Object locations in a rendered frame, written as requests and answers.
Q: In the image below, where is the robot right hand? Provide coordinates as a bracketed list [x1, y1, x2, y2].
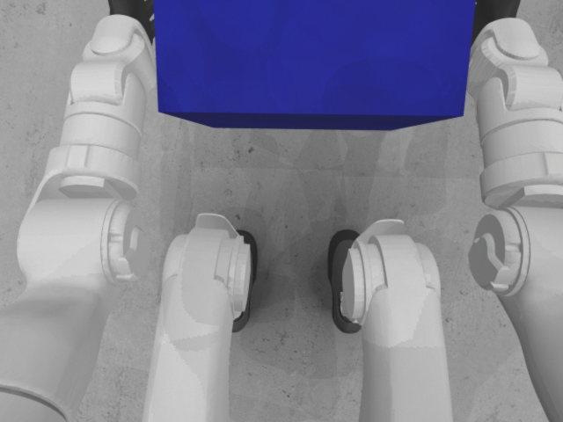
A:
[471, 0, 521, 47]

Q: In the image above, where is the robot right forearm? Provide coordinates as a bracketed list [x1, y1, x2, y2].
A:
[466, 18, 563, 209]

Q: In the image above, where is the left robot upper arm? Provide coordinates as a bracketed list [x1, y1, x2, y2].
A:
[0, 198, 150, 422]

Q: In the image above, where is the right robot upper arm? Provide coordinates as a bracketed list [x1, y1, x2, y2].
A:
[468, 206, 563, 422]

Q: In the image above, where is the carton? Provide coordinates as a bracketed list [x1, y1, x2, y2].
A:
[153, 0, 476, 130]

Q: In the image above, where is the robot left hand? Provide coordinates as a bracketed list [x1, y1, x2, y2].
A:
[108, 0, 155, 45]

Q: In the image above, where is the left robot shin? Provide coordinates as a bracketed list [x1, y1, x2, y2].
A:
[162, 214, 242, 320]

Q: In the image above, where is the robot right foot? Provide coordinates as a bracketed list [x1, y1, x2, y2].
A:
[328, 229, 362, 333]

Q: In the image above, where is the robot left forearm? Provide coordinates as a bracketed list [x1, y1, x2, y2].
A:
[17, 14, 157, 276]

